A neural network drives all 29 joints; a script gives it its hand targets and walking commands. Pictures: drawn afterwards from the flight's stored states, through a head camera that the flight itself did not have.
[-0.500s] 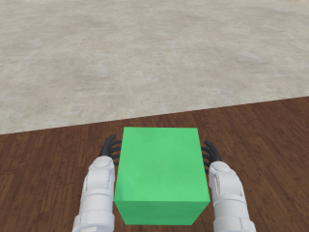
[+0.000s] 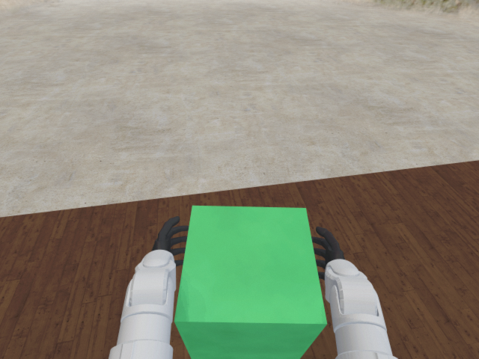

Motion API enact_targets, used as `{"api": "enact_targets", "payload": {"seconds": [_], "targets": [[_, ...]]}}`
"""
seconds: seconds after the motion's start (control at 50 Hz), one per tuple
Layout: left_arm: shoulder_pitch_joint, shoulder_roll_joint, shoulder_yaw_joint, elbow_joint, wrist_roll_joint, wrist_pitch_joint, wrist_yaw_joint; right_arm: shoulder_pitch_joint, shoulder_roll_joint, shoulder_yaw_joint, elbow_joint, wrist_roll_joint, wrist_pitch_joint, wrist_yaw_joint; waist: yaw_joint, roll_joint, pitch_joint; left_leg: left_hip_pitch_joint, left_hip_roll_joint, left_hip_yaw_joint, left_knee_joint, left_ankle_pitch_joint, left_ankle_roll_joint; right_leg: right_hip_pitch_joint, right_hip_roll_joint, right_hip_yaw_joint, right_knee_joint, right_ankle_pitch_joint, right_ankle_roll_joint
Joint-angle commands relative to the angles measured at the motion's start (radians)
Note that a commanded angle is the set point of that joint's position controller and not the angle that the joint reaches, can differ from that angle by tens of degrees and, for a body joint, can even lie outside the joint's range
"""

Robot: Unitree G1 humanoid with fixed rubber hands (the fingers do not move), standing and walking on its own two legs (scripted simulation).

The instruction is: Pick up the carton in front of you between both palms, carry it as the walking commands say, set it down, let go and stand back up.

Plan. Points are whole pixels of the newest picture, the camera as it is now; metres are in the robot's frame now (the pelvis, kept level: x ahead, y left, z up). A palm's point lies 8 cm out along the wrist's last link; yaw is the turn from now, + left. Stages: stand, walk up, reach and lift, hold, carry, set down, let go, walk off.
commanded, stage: reach and lift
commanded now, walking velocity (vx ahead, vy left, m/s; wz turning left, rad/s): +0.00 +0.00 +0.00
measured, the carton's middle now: (246, 287) +0.29 +0.00 -0.05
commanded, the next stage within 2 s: hold in 0.02 s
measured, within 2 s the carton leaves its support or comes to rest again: neither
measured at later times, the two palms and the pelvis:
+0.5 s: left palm (158, 260) +0.28 +0.15 +0.06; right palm (336, 269) +0.27 -0.15 +0.05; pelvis -0.02 +0.00 +0.00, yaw +0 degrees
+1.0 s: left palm (159, 257) +0.29 +0.15 +0.06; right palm (336, 266) +0.28 -0.15 +0.05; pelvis +0.00 +0.00 +0.00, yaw +0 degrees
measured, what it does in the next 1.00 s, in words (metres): stands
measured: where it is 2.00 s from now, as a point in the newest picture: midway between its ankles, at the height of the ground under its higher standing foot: outside the picture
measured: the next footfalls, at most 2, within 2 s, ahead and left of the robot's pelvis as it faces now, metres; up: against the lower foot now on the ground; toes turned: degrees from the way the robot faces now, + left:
right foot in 1.78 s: +0.19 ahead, -0.09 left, +0.00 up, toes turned -8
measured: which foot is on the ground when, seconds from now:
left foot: down 0.00-1.00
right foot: down 0.00-1.00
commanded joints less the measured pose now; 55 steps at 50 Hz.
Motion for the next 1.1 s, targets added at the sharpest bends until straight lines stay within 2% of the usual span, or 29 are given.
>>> {"api": "enact_targets", "payload": {"seconds": [0.0,0.1,0.24,0.48,0.66,0.9,1.08], "targets": [[-0.345,-0.941,-0.493,0.022,-0.226,0.012,-0.242,-0.490,0.889,0.489,-0.089,0.239,-0.053,0.216,0.001,0.001,-0.231,0.008,-0.071,-0.004,-0.049,0.223,-0.011,0.103,0.076,0.011,-0.026,0.198,-0.001],[-0.317,-0.941,-0.552,-0.064,-0.266,0.048,-0.234,-0.467,0.893,0.561,-0.173,0.285,-0.019,0.212,0.007,0.002,-0.272,0.057,-0.067,-0.009,-0.056,0.306,-0.012,0.140,0.077,0.017,-0.042,0.265,0.002],[-0.338,-0.899,-0.494,-0.026,-0.236,0.087,-0.239,-0.474,0.855,0.487,-0.127,0.249,0.021,0.209,-0.003,0.003,-0.131,-0.005,-0.066,-0.004,-0.086,0.112,-0.005,0.094,0.071,0.010,-0.064,0.094,-0.005],[-0.452,-0.929,-0.480,0.027,-0.231,0.072,-0.255,-0.588,0.892,0.478,-0.075,0.241,0.012,0.223,0.001,-0.001,-0.164,-0.032,-0.061,0.003,-0.073,0.026,0.005,0.093,0.064,0.002,-0.044,0.015,-0.010],[-0.443,-0.922,-0.477,0.024,-0.226,0.071,-0.256,-0.573,0.896,0.472,-0.069,0.237,0.012,0.221,0.000,-0.004,-0.182,-0.015,-0.064,0.005,-0.072,0.078,0.003,0.109,0.064,0.003,-0.047,0.067,-0.006],[-0.376,-0.914,-0.499,-0.021,-0.239,0.077,-0.249,-0.512,0.890,0.497,-0.116,0.256,0.016,0.214,0.002,-0.002,-0.197,0.013,-0.067,0.002,-0.071,0.168,-0.005,0.129,0.068,0.012,-0.049,0.155,-0.002],[-0.350,-0.913,-0.510,-0.045,-0.248,0.083,-0.243,-0.488,0.880,0.510,-0.141,0.264,0.019,0.211,0.001,0.001,-0.193,0.020,-0.067,-0.001,-0.071,0.189,-0.008,0.128,0.070,0.013,-0.050,0.171,-0.003]]}}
